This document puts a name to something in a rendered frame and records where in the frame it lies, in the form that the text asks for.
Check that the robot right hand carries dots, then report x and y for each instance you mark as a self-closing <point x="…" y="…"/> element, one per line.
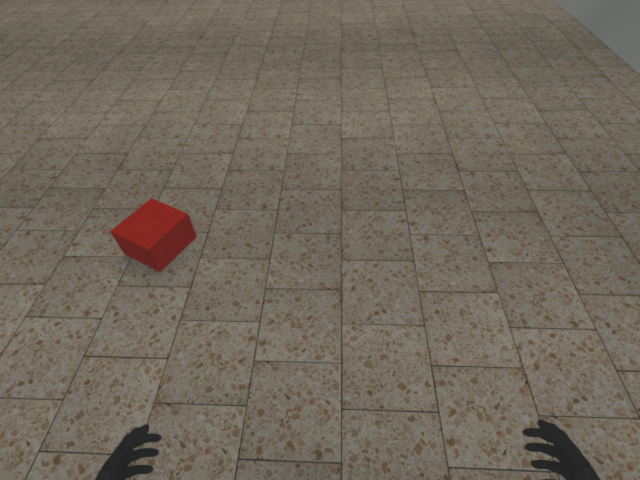
<point x="573" y="466"/>

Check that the carton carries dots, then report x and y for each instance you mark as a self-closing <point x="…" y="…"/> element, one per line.
<point x="154" y="234"/>

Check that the robot left hand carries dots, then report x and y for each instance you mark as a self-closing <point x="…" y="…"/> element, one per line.
<point x="115" y="468"/>

